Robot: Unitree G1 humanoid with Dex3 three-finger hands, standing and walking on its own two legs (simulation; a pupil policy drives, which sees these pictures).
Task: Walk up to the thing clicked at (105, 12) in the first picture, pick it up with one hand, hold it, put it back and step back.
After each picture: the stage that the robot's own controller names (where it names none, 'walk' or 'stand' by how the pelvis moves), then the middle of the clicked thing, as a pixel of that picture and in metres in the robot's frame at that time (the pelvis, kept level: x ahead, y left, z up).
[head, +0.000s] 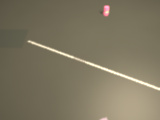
stand; (106, 10) +2.02 -0.34 -0.72
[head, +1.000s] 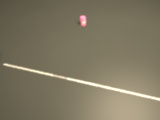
walk; (83, 20) +1.91 +0.09 -0.70
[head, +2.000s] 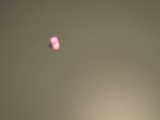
walk; (55, 43) +1.29 +0.36 -0.72
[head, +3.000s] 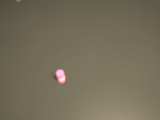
walk; (60, 76) +0.84 +0.28 -0.72
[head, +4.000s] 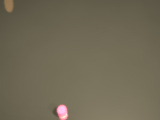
walk; (62, 112) +0.51 +0.17 -0.68
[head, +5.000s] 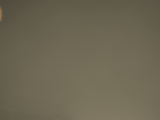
stand; out of the picture +0.31 +0.19 -0.71
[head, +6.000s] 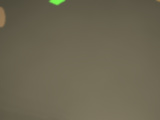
stand; out of the picture +0.31 +0.18 -0.72
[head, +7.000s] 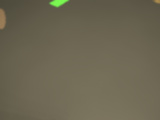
stand; out of the picture +0.31 +0.18 -0.73
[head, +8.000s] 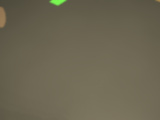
stand; out of the picture +0.30 +0.18 -0.73
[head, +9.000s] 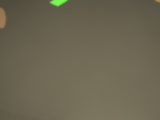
stand; out of the picture +0.30 +0.18 -0.73
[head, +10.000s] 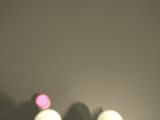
go down; (43, 102) +0.34 +0.19 -0.53
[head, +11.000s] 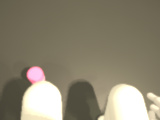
go down; (36, 77) +0.39 +0.21 -0.32
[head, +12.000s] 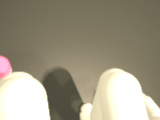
close in; (0, 69) +0.37 +0.24 -0.24
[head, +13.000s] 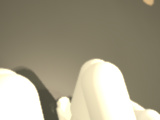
close; out of the picture +0.36 +0.25 -0.21
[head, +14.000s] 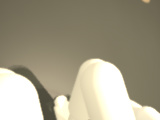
close; out of the picture +0.36 +0.26 -0.22
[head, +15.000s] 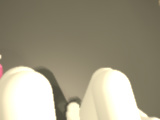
lift; out of the picture +0.32 +0.25 -0.17
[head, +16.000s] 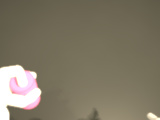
lift; (26, 91) +0.31 +0.18 +0.01
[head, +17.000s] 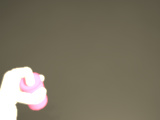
hold; (34, 91) +0.32 +0.17 +0.00
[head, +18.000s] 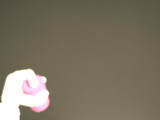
hold; (36, 93) +0.32 +0.17 +0.00
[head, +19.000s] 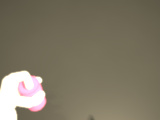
crouch; (32, 94) +0.32 +0.17 -0.05
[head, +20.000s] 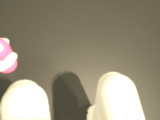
lower; (2, 57) +0.42 +0.23 -0.12
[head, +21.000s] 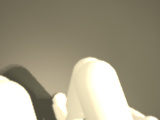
lower; out of the picture +0.39 +0.27 -0.22
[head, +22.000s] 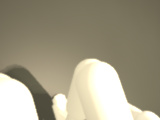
lower; out of the picture +0.38 +0.27 -0.22
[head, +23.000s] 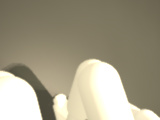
lower; out of the picture +0.38 +0.27 -0.22
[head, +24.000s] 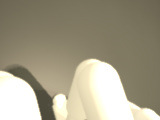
lower; out of the picture +0.38 +0.27 -0.22
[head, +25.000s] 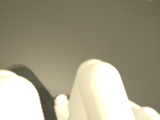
open; out of the picture +0.37 +0.25 -0.22
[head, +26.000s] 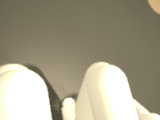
stand; out of the picture +0.37 +0.24 -0.22
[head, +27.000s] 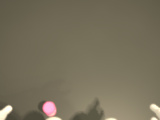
stand; (50, 109) +0.35 +0.18 -0.55
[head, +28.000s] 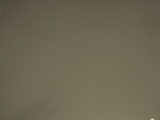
stand; out of the picture +0.33 +0.17 -0.66
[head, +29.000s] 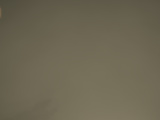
stand; out of the picture +0.33 +0.17 -0.67
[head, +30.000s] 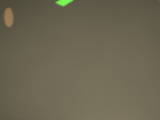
stand; out of the picture +0.35 +0.16 -0.72
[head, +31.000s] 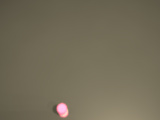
walk; (62, 110) +0.43 +0.16 -0.69
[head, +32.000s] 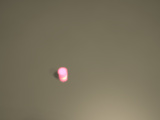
walk; (62, 74) +0.72 +0.14 -0.69
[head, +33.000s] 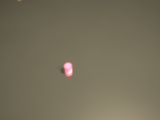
stand; (68, 69) +0.95 +0.18 -0.71
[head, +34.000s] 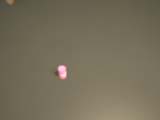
stand; (62, 72) +0.94 +0.19 -0.73
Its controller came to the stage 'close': yes
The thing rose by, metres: 0.70
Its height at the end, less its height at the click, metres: +0.00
